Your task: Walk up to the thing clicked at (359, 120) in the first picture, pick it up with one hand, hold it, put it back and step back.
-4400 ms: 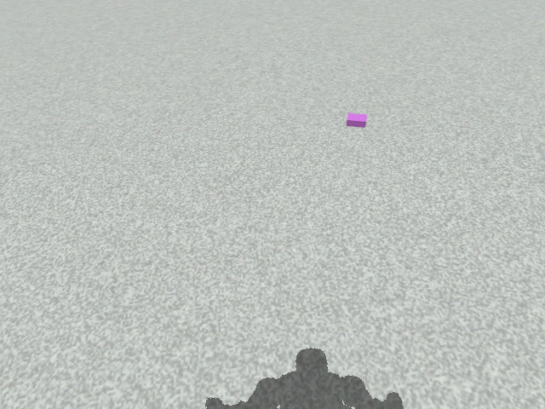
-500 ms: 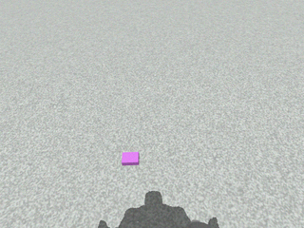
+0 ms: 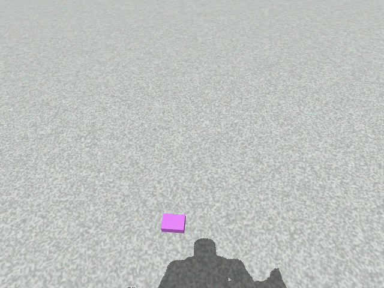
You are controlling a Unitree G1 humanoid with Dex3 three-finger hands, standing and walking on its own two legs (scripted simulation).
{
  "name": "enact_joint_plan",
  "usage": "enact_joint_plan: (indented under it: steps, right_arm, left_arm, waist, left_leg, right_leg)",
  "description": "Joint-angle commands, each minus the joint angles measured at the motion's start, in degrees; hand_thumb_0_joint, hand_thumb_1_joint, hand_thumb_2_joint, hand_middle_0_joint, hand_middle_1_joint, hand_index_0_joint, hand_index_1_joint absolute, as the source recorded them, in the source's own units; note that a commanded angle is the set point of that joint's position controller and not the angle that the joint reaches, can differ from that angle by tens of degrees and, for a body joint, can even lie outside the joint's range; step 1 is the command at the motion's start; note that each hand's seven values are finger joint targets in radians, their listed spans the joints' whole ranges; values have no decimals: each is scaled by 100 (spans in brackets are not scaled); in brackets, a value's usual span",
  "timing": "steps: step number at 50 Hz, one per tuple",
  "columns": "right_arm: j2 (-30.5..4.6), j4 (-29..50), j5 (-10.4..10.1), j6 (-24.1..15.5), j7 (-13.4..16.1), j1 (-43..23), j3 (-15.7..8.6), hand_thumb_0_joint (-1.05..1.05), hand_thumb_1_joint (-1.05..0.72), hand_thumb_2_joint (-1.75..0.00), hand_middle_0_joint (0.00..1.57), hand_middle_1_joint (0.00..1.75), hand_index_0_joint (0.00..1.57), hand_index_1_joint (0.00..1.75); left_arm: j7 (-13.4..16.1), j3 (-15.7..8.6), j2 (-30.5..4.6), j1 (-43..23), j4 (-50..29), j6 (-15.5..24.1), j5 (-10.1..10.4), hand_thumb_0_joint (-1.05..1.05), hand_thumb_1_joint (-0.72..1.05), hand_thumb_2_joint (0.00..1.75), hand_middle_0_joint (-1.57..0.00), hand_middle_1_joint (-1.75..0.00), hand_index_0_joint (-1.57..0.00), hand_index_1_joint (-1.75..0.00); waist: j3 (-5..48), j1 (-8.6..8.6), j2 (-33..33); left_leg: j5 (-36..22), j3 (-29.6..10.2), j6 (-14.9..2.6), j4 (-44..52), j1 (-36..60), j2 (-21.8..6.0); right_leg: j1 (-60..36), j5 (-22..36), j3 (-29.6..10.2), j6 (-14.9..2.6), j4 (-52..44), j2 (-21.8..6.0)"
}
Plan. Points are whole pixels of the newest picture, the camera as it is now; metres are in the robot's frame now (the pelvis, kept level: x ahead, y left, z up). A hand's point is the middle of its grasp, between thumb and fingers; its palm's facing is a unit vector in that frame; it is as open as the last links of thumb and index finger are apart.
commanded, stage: walk up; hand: left
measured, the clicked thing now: (173, 223) +0.56 +0.17 -0.74
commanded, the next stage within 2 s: stand in 1.42 s
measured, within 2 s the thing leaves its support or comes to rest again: neither
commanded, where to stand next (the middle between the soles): +0.14 -0.01 m, yaw -2 degrees
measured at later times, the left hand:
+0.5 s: hand out of the picture +0.15 +0.26 -0.14, palm faces -0.06 -0.92 -0.39, open 7.4 cm
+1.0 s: hand (101, 286) +0.17 +0.25 -0.13, palm faces -0.02 -0.94 -0.33, open 7.4 cm
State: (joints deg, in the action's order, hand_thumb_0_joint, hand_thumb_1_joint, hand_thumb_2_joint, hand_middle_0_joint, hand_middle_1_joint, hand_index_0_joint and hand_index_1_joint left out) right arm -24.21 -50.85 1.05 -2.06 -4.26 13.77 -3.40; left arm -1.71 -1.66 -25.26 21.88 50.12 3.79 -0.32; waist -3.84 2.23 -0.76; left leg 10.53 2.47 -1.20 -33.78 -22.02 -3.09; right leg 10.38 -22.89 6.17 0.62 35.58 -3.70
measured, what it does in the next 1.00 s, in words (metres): steps on the spot: right foot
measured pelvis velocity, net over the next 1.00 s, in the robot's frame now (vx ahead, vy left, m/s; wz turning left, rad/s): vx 0.07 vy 0.00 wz -0.01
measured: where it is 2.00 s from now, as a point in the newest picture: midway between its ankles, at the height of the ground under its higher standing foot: outside the picture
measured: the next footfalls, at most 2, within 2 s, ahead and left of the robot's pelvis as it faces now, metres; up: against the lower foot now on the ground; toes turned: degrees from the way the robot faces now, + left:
right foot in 0.30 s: +0.15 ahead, -0.13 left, +0.00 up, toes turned -4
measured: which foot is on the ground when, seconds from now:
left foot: down 0.00-1.00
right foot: down 0.00-0.02, up 0.04-0.28, down 0.30-1.00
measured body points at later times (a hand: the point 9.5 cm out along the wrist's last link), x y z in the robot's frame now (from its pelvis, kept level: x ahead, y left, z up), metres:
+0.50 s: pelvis +0.06 +0.00 +0.00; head +0.09 -0.02 +0.45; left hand +0.15 +0.30 -0.12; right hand +0.14 -0.30 -0.14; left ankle +0.09 +0.12 -0.72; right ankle +0.11 -0.13 -0.72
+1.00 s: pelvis +0.07 +0.00 +0.02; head +0.08 +0.00 +0.47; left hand +0.17 +0.30 -0.11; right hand +0.16 -0.31 -0.11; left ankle +0.09 +0.12 -0.72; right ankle +0.11 -0.13 -0.72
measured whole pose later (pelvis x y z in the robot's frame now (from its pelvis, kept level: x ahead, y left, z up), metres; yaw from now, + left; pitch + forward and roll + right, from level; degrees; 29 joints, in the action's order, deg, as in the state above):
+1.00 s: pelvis +0.07 +0.00 +0.02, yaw +0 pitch -2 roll +0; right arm -21.1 -67.2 -0.1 -0.2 -1.2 3.1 0.2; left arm -0.8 0.4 -20.2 2.6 66.9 0.6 0.2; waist -3.1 -0.1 0.1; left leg 10.0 2.3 0.3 -20.8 -8.5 -1.2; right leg 10.0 -7.4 2.5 1.2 19.8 -2.4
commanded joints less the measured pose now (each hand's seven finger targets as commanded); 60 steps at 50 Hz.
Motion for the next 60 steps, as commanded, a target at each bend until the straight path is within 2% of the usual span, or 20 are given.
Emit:
enact_joint_plan:
  steps: [1,2,4,6,9,11,13,14,15,16,17,18,19,20,22,23,26,32,50,60]
  right_arm:
    - [-1978,364,-38,-222,291,964,-557,0,-90,-90,20,30,20,30]
    - [-1911,322,-149,-184,289,878,-581,0,-90,-90,20,30,20,30]
    - [-1504,435,-139,-169,361,462,-404,0,-90,-90,20,30,20,30]
    - [-1370,471,-125,-168,398,100,-307,0,-90,-90,20,30,20,30]
    - [-1220,540,-51,-123,424,-220,-203,0,-90,-90,20,30,20,30]
    - [-1231,531,-81,-62,421,-356,-170,0,-90,-90,20,30,20,30]
    - [-1148,560,-152,21,417,-638,-120,0,-90,-90,20,30,20,30]
    - [-966,560,-191,67,412,-720,-50,0,-90,-90,20,30,20,30]
    - [-689,498,-231,100,407,-487,39,0,-90,-90,20,30,20,30]
    - [-620,405,-228,145,428,-393,43,0,-90,-90,20,30,20,30]
    - [-917,160,-185,209,477,-377,-71,0,-90,-90,20,30,20,30]
    - [-947,21,-199,208,460,-343,-77,0,-90,-90,20,30,20,30]
    - [-917,-81,-230,171,438,-300,-49,0,-90,-90,20,30,20,30]
    - [-943,-208,-219,142,430,-294,-44,0,-90,-90,20,30,20,30]
    - [-1114,-244,-137,82,411,-686,-50,0,-90,-90,20,30,20,30]
    - [-1114,-310,-173,76,385,-859,-6,0,-90,-90,20,30,20,30]
    - [-927,-595,-146,87,381,-813,87,0,-90,-90,20,30,20,30]
    - [-951,-940,-128,27,385,-1141,152,0,-90,-90,20,30,20,30]
    - [-892,-1331,-74,56,395,-1355,128,0,-90,-90,20,30,20,30]
    - [-831,-1254,-104,74,386,-1383,100,0,-90,-90,20,30,20,30]
  left_arm:
    - [186,-190,-766,124,-553,74,104,0,90,90,-20,-30,-20,-30]
    - [258,-269,-1165,-82,-375,4,35,0,90,90,-20,-30,-20,-30]
    - [261,-276,-1095,-69,-269,-30,97,0,90,90,-20,-30,-20,-30]
    - [223,-263,-1021,153,-73,-42,102,0,90,90,-20,-30,-20,-30]
    - [222,-261,-790,34,66,-88,72,0,90,90,-20,-30,-20,-30]
    - [262,-275,-747,-39,152,-95,75,0,90,90,-20,-30,-20,-30]
    - [293,-313,-812,-5,292,-78,43,0,90,90,-20,-30,-20,-30]
    - [314,-338,-945,-128,297,-50,-6,0,90,90,-20,-30,-20,-30]
    - [326,-375,-1191,-405,216,0,-64,0,90,90,-20,-30,-20,-30]
    - [307,-379,-1514,-906,92,23,-44,0,90,90,-20,-30,-20,-30]
    - [304,-363,-1597,-1363,54,-10,-14,0,90,90,-20,-30,-20,-30]
    - [299,-287,-1346,-1486,77,-22,-6,0,90,90,-20,-30,-20,-30]
    - [304,-232,-1276,-1575,125,-43,-3,0,90,90,-20,-30,-20,-30]
    - [296,-192,-1161,-1600,199,-66,-1,0,90,90,-20,-30,-20,-30]
    - [262,-121,-924,-1539,326,-109,21,0,90,90,-20,-30,-20,-30]
    - [254,-129,-937,-1420,442,-114,32,0,90,90,-20,-30,-20,-30]
    - [243,-125,-968,-1794,565,-94,29,0,90,90,-20,-30,-20,-30]
    - [220,-67,-807,-1941,902,-138,97,0,90,90,-20,-30,-20,-30]
    - [162,-52,-704,-2237,1370,-189,30,0,90,90,-20,-30,-20,-30]
    - [178,-53,-675,-2022,1431,-158,18,0,90,90,-20,-30,-20,-30]
  waist:
    - [817,-561,-1536]
    - [680,-571,-880]
    - [356,-318,-547]
    - [284,-133,-856]
    - [329,-150,-975]
    - [490,-115,-1002]
    - [707,36,-804]
    - [673,76,-507]
    - [654,-40,300]
    - [578,-266,880]
    - [356,-286,947]
    - [260,-359,741]
    - [284,-433,705]
    - [303,-419,787]
    - [538,-236,443]
    - [604,-103,372]
    - [621,-259,482]
    - [702,-109,63]
    - [588,-199,-15]
    - [591,-184,81]
  left_leg:
    - [-385,-3351,-1342,1586,2562,-2049]
    - [-586,-3347,-1677,1442,2101,-2152]
    - [-1504,-2030,-1406,1181,1608,-1634]
    - [-1900,-1163,-1137,961,1039,-1214]
    - [-2389,-861,-1116,767,439,-1143]
    - [-2348,-832,-1097,464,291,-1142]
    - [-1483,-705,-849,3,2,-963]
    - [-723,-683,-601,-170,-194,-822]
    - [15,-470,-295,-602,-425,-513]
    - [1231,-187,-28,-1071,-123,53]
    - [1872,-225,-34,-1437,453,29]
    - [1858,-279,-61,-1182,655,12]
    - [1204,-295,-92,-475,716,-22]
    - [559,-382,-126,-39,876,-161]
    - [503,-1042,-276,541,699,-546]
    - [618,-974,-303,511,514,-537]
    - [408,-640,-147,641,818,-305]
    - [-167,-781,-146,1216,824,-464]
    - [108,-685,4,1929,1207,-465]
    - [-273,-640,-9,1847,1538,-461]
  right_leg:
    - [2530,-814,-99,-201,2388,463]
    - [2418,-1081,-630,-243,2951,125]
    - [2236,-767,-852,-286,2796,-54]
    - [1739,-314,-732,-268,2092,-169]
    - [1028,152,-474,-153,1208,-55]
    - [612,517,-339,-127,782,106]
    - [-43,1341,-298,-166,-54,220]
    - [-195,1514,-473,-242,-393,146]
    - [-193,1774,-1459,-446,-813,-516]
    - [637,1600,-2796,-1061,-1370,-1576]
    - [1410,1303,-2882,-1412,-1379,-1762]
    - [1549,1211,-2490,-1274,-1284,-1489]
    - [1365,1342,-2013,-962,-1068,-1123]
    - [1356,1358,-1681,-648,-899,-873]
    - [965,1063,-1208,-327,-671,-389]
    - [609,803,-1172,-307,-811,-331]
    - [529,1061,-1398,-380,-1054,-583]
    - [-110,1678,-1012,-227,-1138,-382]
    - [-332,1630,-941,-109,-1945,-455]
    - [-179,1695,-937,-70,-2065,-460]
